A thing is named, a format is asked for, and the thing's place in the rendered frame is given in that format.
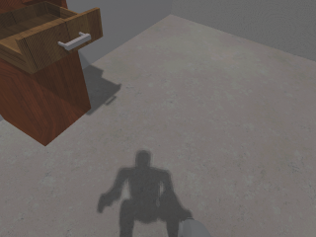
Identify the cabinet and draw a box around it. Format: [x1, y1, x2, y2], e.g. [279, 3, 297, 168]
[0, 0, 92, 146]

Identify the drawer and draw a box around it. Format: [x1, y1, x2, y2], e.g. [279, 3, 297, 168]
[0, 1, 103, 75]

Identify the robot right thigh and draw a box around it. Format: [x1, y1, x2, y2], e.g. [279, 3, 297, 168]
[178, 219, 211, 237]

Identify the handle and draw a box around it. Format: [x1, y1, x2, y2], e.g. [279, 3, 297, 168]
[58, 32, 91, 51]

